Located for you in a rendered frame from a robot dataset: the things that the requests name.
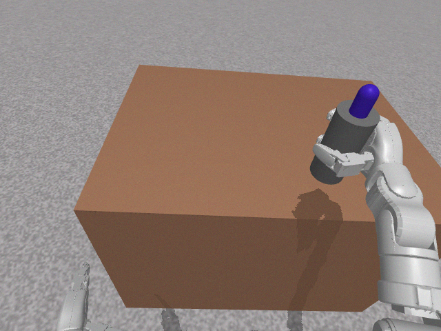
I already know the bottle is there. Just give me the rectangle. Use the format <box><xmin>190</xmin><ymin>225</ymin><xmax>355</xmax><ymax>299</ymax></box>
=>
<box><xmin>310</xmin><ymin>84</ymin><xmax>380</xmax><ymax>185</ymax></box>

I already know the right robot arm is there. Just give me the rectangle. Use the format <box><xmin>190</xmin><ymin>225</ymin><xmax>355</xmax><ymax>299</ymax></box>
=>
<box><xmin>365</xmin><ymin>163</ymin><xmax>441</xmax><ymax>331</ymax></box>

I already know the right robot hand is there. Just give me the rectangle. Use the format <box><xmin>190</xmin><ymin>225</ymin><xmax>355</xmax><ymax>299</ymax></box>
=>
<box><xmin>313</xmin><ymin>108</ymin><xmax>403</xmax><ymax>178</ymax></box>

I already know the left robot hand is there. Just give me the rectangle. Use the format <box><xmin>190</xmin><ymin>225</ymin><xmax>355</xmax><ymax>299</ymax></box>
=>
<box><xmin>57</xmin><ymin>262</ymin><xmax>122</xmax><ymax>331</ymax></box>

